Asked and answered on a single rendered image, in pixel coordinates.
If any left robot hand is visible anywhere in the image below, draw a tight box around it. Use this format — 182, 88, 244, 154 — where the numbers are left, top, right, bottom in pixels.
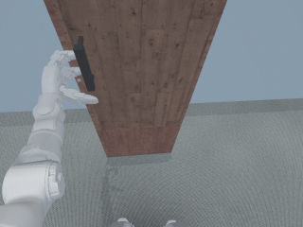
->
41, 50, 98, 106

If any cupboard door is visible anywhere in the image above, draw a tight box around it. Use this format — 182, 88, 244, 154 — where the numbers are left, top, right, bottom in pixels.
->
50, 0, 223, 131

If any robot left forearm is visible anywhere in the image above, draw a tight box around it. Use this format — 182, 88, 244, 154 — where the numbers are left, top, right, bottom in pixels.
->
2, 93, 66, 203

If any robot shin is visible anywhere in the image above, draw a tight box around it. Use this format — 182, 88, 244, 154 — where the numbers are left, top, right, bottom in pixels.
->
118, 218, 129, 222
166, 219, 176, 225

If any left robot upper arm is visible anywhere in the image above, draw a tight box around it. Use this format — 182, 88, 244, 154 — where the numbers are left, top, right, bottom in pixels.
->
0, 159, 65, 227

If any left robot shin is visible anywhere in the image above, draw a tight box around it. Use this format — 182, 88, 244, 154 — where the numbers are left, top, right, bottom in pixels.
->
118, 218, 129, 222

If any right robot shin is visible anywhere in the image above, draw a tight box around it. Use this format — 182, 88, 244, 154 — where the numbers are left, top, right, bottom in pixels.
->
166, 219, 176, 225

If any handle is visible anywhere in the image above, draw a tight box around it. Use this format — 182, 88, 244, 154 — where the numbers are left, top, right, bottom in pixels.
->
73, 36, 96, 92

